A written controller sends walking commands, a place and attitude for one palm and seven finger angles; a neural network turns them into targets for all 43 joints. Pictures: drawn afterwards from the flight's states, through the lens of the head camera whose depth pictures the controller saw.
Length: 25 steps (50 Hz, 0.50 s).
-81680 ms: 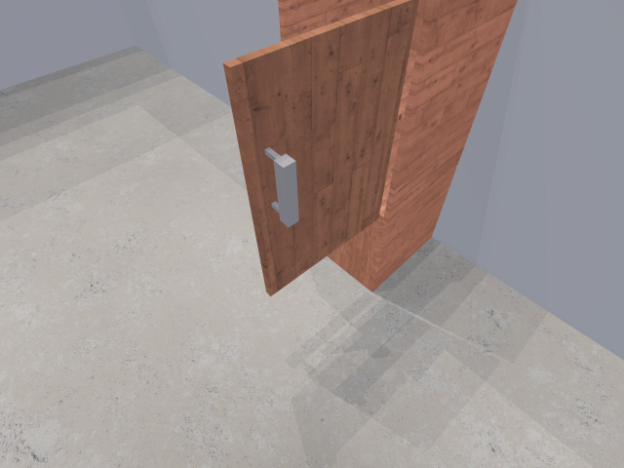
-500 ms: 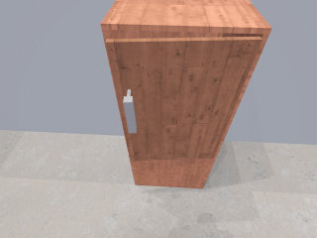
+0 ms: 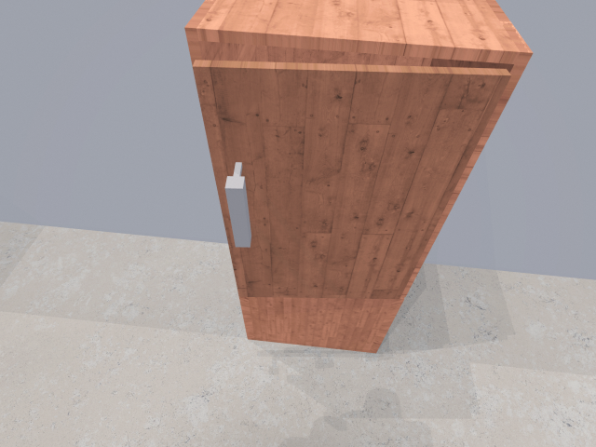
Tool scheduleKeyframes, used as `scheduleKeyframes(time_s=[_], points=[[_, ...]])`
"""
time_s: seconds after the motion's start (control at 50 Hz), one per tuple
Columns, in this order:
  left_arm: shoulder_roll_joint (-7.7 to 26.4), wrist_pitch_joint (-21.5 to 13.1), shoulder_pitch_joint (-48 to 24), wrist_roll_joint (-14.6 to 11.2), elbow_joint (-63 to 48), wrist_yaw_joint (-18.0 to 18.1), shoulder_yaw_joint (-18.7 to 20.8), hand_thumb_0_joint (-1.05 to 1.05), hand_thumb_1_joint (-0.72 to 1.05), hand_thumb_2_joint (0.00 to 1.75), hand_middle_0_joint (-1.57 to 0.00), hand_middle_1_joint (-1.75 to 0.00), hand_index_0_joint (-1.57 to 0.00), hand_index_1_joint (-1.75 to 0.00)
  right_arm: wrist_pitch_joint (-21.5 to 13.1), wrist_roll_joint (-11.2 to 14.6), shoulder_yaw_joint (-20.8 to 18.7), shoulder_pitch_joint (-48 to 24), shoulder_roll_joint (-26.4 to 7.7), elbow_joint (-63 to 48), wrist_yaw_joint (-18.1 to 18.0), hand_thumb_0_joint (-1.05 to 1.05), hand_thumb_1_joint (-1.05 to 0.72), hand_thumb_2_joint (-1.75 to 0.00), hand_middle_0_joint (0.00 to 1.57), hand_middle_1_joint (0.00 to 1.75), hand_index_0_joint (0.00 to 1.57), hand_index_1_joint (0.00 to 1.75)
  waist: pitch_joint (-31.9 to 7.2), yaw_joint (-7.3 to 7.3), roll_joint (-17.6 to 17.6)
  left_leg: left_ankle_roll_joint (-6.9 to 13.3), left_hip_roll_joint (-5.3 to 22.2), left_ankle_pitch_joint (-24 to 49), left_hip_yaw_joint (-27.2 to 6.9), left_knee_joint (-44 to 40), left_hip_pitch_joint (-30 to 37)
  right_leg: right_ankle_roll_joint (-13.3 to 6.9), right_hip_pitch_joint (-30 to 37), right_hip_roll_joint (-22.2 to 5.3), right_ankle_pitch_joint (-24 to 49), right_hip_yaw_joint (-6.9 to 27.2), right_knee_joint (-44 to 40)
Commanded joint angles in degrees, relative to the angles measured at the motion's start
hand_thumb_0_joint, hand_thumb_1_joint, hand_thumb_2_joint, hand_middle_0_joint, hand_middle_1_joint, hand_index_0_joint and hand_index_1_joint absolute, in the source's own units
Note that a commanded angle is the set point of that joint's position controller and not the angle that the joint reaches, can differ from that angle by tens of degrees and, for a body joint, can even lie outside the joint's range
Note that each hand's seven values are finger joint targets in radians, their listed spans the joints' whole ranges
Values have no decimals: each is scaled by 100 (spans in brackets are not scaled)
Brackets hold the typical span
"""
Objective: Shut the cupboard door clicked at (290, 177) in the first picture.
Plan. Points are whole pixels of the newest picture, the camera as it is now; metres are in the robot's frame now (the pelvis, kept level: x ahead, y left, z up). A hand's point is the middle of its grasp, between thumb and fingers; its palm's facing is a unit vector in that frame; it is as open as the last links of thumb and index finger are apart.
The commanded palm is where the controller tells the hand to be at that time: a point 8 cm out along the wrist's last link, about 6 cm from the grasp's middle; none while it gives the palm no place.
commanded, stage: shuffle to correct the standing spot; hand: left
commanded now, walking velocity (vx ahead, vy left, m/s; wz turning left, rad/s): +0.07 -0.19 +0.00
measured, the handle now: (241, 205) +0.48 +0.13 +0.03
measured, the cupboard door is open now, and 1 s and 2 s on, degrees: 6 6 6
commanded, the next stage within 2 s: come to a stop and stand still in 0.48 s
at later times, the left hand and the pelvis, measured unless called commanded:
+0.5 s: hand out of the picture +0.04 +0.13 -0.17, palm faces +0.09 -0.99 -0.14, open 7.4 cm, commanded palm none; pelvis +0.03 -0.04 +0.01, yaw +2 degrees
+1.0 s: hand out of the picture +0.08 +0.06 -0.16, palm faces +0.11 -0.97 -0.22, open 7.3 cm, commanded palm none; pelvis +0.04 -0.12 +0.01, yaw +2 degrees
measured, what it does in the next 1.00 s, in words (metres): steps to the right: right foot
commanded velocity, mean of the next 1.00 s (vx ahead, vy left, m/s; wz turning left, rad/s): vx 0.00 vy -0.02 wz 0.00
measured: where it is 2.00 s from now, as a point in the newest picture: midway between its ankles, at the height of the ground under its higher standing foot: outside the picture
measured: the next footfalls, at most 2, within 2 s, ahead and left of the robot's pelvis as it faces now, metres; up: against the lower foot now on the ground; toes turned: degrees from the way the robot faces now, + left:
right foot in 0.66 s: +0.11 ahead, -0.22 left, +0.00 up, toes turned +3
left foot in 1.10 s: +0.07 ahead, +0.00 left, +0.00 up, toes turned +7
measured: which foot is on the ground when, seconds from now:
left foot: down 0.00-0.64, up 0.66-1.00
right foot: down 0.00-0.22, up 0.24-0.64, down 0.66-1.00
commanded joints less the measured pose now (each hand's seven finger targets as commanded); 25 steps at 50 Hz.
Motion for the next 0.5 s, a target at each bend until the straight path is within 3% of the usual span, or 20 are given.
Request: scheduleKeyframes(time_s=[0.0,0.02,0.04,0.06,0.12,0.16,0.18,0.2,0.22,0.24,0.28,0.3,0.36,0.4,0.48], points=[[784,-84,1043,37,-31,68,236,0,90,90,-20,-30,-20,-30,-112,34,-113,-246,-425,-481,-56,0,-90,-90,20,30,20,30,131,269,-1277,167,45,-394,368,952,-1345,-571,814,-1308,2540,1206,-1077],[691,-102,1157,44,-13,87,222,0,90,90,-20,-30,-20,-30,-103,26,-119,-437,-414,-539,-61,0,-90,-90,20,30,20,30,253,352,-1258,141,61,-1269,358,1550,-1617,-879,852,-1514,3633,1365,-1054],[617,-120,1173,72,-8,105,202,0,90,90,-20,-30,-20,-30,-105,38,-138,-465,-381,-567,-63,0,-90,-90,20,30,20,30,310,333,-1121,144,105,-1469,290,2018,-1789,-1107,926,-1576,4426,1336,-971],[530,-117,1165,85,15,121,189,0,90,90,-20,-30,-20,-30,-102,42,-145,-523,-356,-545,-58,0,-90,-90,20,30,20,30,380,326,-820,141,164,-1445,320,2163,-1816,-1210,933,-1512,4866,1177,-900],[510,-76,992,85,-32,168,193,0,90,90,-20,-30,-20,-30,-98,59,-108,-365,-174,-487,-44,0,-90,-90,20,30,20,30,271,126,-479,119,206,-930,573,1217,-1269,-1052,738,-1171,5098,693,-533],[516,-36,737,11,-97,132,171,0,90,90,-20,-30,-20,-30,-102,38,-134,303,-192,-248,-85,0,-90,-90,20,30,20,30,-17,-237,-401,130,95,488,716,-54,125,-685,110,-784,4709,297,162],[430,-34,707,-18,-129,113,171,0,90,90,-20,-30,-20,-30,-128,16,-198,896,-445,-54,-141,0,-90,-90,20,30,20,30,-346,-495,-69,311,588,1582,159,-520,1273,-427,-614,-610,3743,214,1028],[138,-38,872,-66,-205,82,151,0,90,90,-20,-30,-20,-30,-165,-24,-318,1356,-995,24,-190,0,-90,-90,20,30,20,30,-699,-548,1433,1007,2228,3307,-1831,-815,1990,-24,-1691,-60,691,-267,2468],[367,-32,770,-42,-355,91,185,0,90,90,-20,-30,-20,-30,-113,7,-320,1467,-1212,-34,-208,0,-90,-90,20,30,20,30,-787,-546,1296,1621,3015,4087,-2712,-1147,1925,-2,-2098,55,-1193,173,3461],[486,34,488,38,-350,108,265,0,90,90,-20,-30,-20,-30,-91,8,-303,1155,-1099,-59,-201,0,-90,-90,20,30,20,30,-227,-459,724,1601,2885,3605,-2210,-1260,1178,-13,-2189,-148,-1044,514,3796],[267,130,430,85,-328,20,305,0,90,90,-20,-30,-20,-30,-147,11,-234,404,-807,-295,-219,0,-90,-90,20,30,20,30,528,-105,694,1300,2424,2776,-1530,-1481,110,114,-2251,-325,-358,499,3932],[199,154,527,84,-300,-33,305,0,90,90,-20,-30,-20,-30,-193,13,-204,213,-685,-343,-213,0,-90,-90,20,30,20,30,649,15,749,1180,2240,2754,-1160,-1564,-170,151,-2144,-344,-45,423,3885],[-4,263,710,56,-246,-105,318,0,90,90,-20,-30,-20,-30,-223,-9,-266,52,-785,-455,-176,0,-90,-90,20,30,20,30,270,153,913,886,1754,2382,-238,-1550,-282,276,-1803,-331,495,199,3497],[1,285,473,51,-351,-135,320,0,90,90,-20,-30,-20,-30,-195,-19,-304,129,-828,-465,-153,0,-90,-90,20,30,20,30,281,74,1045,794,1615,2199,-71,-1570,-205,340,-1831,-347,628,12,2977],[39,269,-150,24,-652,-168,348,0,90,90,-20,-30,-20,-30,-76,-86,-454,231,-1067,-525,-100,0,-90,-90,20,30,20,30,331,-124,1217,817,1738,1223,-281,-1583,-107,369,-1657,-381,371,-222,1631]])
